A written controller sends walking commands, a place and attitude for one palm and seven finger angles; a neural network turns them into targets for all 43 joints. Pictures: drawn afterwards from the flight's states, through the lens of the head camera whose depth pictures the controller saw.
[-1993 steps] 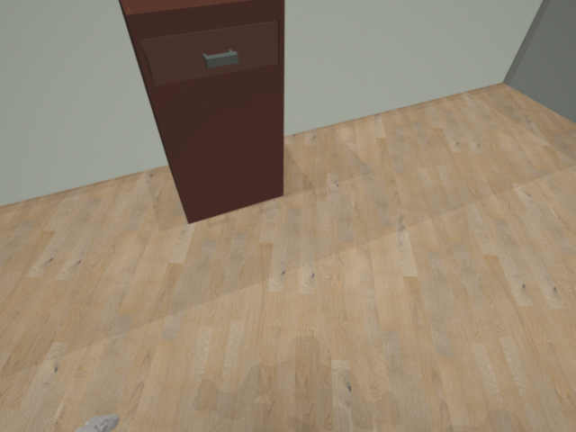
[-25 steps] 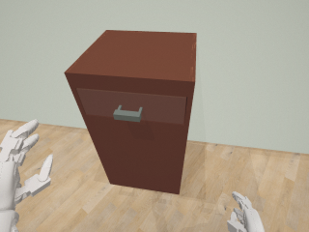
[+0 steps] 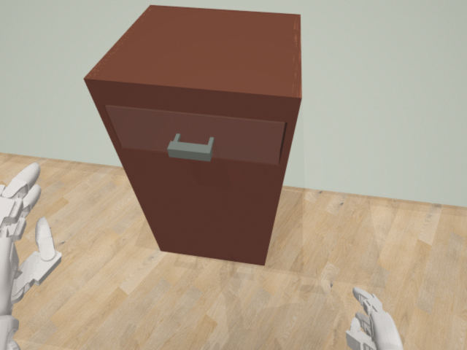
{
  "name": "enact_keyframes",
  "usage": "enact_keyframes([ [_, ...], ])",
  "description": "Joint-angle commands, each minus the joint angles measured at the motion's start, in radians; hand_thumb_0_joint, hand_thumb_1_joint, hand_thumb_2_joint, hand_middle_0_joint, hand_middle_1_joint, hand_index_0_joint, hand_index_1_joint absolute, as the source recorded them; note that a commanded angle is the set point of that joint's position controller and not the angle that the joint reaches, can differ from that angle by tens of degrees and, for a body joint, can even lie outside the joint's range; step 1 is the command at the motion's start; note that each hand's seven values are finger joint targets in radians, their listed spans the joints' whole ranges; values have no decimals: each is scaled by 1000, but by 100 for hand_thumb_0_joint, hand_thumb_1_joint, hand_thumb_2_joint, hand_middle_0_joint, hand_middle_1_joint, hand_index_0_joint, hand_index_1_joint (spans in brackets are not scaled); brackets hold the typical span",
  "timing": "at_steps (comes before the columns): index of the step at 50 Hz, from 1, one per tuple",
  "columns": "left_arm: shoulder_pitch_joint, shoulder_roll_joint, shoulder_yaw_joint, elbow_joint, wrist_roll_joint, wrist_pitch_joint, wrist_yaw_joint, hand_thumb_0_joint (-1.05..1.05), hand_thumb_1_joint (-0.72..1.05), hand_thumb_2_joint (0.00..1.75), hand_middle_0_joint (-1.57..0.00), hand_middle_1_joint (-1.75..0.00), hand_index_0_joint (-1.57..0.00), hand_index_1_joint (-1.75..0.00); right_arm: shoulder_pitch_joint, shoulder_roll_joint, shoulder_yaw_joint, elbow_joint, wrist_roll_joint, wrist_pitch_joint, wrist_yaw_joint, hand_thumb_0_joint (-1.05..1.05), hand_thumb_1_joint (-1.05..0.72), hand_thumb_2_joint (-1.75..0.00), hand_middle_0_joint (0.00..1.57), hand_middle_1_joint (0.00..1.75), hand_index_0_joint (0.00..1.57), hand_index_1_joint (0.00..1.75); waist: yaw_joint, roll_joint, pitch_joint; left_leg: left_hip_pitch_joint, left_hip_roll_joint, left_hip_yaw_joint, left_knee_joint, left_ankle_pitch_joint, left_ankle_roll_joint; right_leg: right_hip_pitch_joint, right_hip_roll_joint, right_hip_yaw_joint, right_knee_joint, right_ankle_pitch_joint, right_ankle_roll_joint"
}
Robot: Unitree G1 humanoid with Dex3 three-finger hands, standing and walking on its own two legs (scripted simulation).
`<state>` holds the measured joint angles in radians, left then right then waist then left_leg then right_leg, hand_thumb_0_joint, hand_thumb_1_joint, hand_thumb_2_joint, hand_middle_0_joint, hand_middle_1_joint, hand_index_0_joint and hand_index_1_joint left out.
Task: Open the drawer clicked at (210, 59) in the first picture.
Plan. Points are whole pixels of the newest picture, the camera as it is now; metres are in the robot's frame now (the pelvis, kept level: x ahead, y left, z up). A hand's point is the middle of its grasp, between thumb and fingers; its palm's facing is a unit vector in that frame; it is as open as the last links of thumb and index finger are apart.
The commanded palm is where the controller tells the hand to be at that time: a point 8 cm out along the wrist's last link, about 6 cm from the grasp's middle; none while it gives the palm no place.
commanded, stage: step back with the hand held close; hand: left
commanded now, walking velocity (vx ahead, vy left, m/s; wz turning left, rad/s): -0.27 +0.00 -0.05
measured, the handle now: (192, 144) +0.57 +0.14 -0.02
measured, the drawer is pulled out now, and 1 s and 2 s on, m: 0.00 0.00 0.00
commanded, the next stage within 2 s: stop stepping back and stand still in 0.88 s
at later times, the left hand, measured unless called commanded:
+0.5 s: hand (13, 315) +0.13 +0.25 +0.15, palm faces +0.37 -0.85 -0.38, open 7.4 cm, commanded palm +0.07 +0.29 +0.18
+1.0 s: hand out of the picture +0.01 +0.20 +0.17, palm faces +0.28 -0.80 -0.53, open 7.4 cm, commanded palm -0.05 +0.24 +0.18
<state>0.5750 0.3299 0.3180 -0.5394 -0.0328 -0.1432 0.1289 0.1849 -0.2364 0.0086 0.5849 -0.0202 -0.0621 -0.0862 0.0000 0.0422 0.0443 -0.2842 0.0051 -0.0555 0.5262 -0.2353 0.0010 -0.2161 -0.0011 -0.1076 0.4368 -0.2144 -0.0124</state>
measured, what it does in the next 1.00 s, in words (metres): walks backwards: right foot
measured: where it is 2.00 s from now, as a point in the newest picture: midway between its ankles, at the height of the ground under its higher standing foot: outside the picture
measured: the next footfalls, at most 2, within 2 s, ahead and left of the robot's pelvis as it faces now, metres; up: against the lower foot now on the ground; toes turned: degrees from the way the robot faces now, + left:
right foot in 0.86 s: -0.24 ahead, -0.15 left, +0.00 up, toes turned -2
left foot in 1.16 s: -0.22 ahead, +0.07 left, +0.00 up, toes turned +6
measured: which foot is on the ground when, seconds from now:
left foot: down 0.00-0.88, up 0.90-1.00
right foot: down 0.00-0.50, up 0.52-0.84, down 0.86-1.00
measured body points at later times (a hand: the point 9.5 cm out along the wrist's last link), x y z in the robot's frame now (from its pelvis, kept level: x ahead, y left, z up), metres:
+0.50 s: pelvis -0.06 +0.01 -0.01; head -0.05 +0.04 +0.43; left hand +0.11 +0.29 +0.17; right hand +0.12 -0.23 -0.08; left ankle -0.01 +0.10 -0.74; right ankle +0.01 -0.11 -0.74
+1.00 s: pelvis -0.18 -0.04 +0.00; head -0.14 -0.03 +0.45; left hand -0.01 +0.24 +0.19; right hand +0.02 -0.26 -0.08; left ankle -0.12 +0.09 -0.69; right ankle -0.25 -0.11 -0.74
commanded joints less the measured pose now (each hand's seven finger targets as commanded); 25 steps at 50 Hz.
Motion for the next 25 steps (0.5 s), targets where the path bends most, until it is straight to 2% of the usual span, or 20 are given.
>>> enact_keyframes([
  [1,91,181,141,-289,-17,-64,29,0,90,90,-20,-30,-20,-30,-77,-98,-57,-194,16,-25,-16,0,-90,-90,20,30,20,30,-3,-44,-241,13,54,-23,-10,347,0,98,-129,85,15,256,-38],
  [2,90,201,151,-326,-17,-66,32,0,90,90,-20,-30,-20,-30,-82,-102,-59,-199,16,-28,-21,0,-90,-90,20,30,20,30,0,3,-249,12,60,-34,-24,394,-1,103,-116,79,40,280,-33],
  [3,118,209,166,-334,-20,-68,35,0,90,90,-20,-30,-20,-30,-82,-93,-57,-202,17,-28,-21,0,-90,-90,20,30,20,30,5,21,-254,-3,77,-58,-55,450,1,122,-87,64,77,302,-20],
  [5,115,230,179,-365,-21,-74,29,0,90,90,-20,-30,-20,-30,-90,-95,-54,-207,22,-30,-16,0,-90,-90,20,30,20,30,14,78,-262,-36,95,-80,-104,452,17,137,-36,52,127,254,11],
  [7,98,233,179,-385,-19,-80,29,0,90,90,-20,-30,-20,-30,-90,-99,-53,-205,17,-39,-20,0,-90,-90,20,30,20,30,15,116,-233,-80,111,-100,-131,422,28,129,-17,57,149,190,17],
  [10,108,215,174,-344,-13,-91,29,0,90,90,-20,-30,-20,-30,-82,-109,-51,-190,10,-59,-14,0,-90,-90,20,30,20,30,16,114,-217,-147,139,-113,-160,313,44,135,-4,68,176,78,21],
  [12,104,200,169,-321,-12,-93,26,0,90,90,-20,-30,-20,-30,-81,-115,-53,-184,8,-67,-9,0,-90,-90,20,30,20,30,14,97,-198,-194,136,-104,-155,216,46,143,-11,79,156,96,19],
  [14,92,190,162,-273,-10,-92,25,0,90,90,-20,-30,-20,-30,-79,-115,-51,-180,16,-64,-1,0,-90,-90,20,30,20,30,4,35,-173,-237,111,-73,-112,79,38,119,-48,113,103,109,12],
  [15,80,191,159,-260,-9,-92,25,0,90,90,-20,-30,-20,-30,-77,-112,-52,-178,18,-61,2,0,-90,-90,20,30,20,30,0,-20,-161,-231,82,-52,-72,9,28,75,-79,143,41,74,3],
  [16,66,194,155,-247,-10,-91,25,0,90,90,-20,-30,-20,-30,-75,-108,-53,-175,19,-57,7,0,-90,-90,20,30,20,30,-6,-69,-141,-205,42,-18,-11,-77,16,-6,-127,196,-46,-24,-16],
  [18,32,207,150,-241,-10,-91,33,0,90,90,-20,-30,-20,-30,-70,-95,-56,-157,23,-47,5,0,-90,-90,20,30,20,30,-11,-157,-120,-99,-14,45,160,-136,-10,-178,-227,265,-180,-191,-65],
  [19,14,203,141,-238,-10,-91,36,0,90,90,-20,-30,-20,-30,-71,-91,-56,-148,24,-42,2,0,-90,-90,20,30,20,30,-9,-188,-125,-53,-20,57,259,-154,-11,-249,-263,263,-218,-256,-81],
  [20,-5,205,136,-244,-5,-89,38,0,90,90,-20,-30,-20,-30,-81,-88,-53,-147,22,-38,-1,0,-90,-90,20,30,20,30,-4,-193,-118,-27,-15,58,310,-178,-7,-299,-276,254,-235,-289,-88],
  [21,-15,213,143,-243,0,-86,41,0,90,90,-20,-30,-20,-30,-86,-79,-44,-148,16,-33,-4,0,-90,-90,20,30,20,30,-4,-197,-115,-19,-4,63,285,-176,-1,-306,-264,217,-221,-282,-80],
  [22,-37,217,140,-261,-2,-80,39,0,90,90,-20,-30,-20,-30,-89,-82,-40,-156,17,-30,-8,0,-90,-90,20,30,20,30,-13,-163,-106,-13,-5,69,187,-157,-1,-295,-226,175,-194,-260,-60],
  [23,-17,218,146,-258,-4,-75,41,0,90,90,-20,-30,-20,-30,-86,-81,-37,-159,16,-29,-14,0,-90,-90,20,30,20,30,-17,-112,-82,-15,14,41,21,-118,4,-272,-176,125,-134,-243,-34],
  [24,-1,211,144,-274,-7,-77,39,0,90,90,-20,-30,-20,-30,-90,-102,-37,-171,13,-28,-20,0,-90,-90,20,30,20,30,-10,18,-60,-97,69,-63,-148,-121,26,-214,-84,75,-18,-243,3],
  [25,-11,216,142,-320,-3,-89,40,0,90,90,-20,-30,-20,-30,-97,-123,-41,-194,13,-37,-25,0,-90,-90,20,30,20,30,-3,183,-56,-227,178,-224,-283,-126,69,-104,2,55,184,-178,27],
])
